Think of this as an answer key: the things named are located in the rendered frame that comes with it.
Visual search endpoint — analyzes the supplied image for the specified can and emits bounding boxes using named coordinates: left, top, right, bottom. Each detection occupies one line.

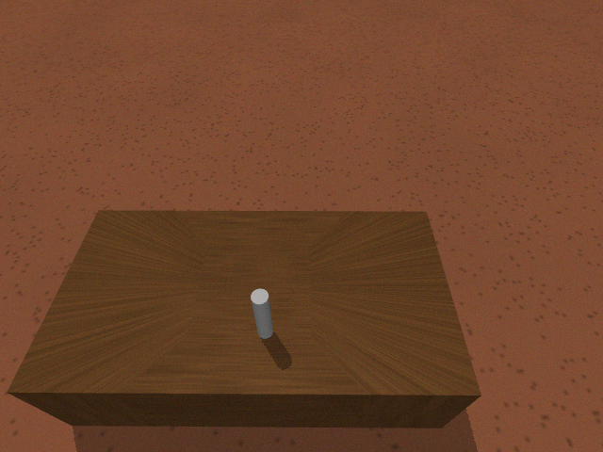
left=251, top=289, right=273, bottom=339

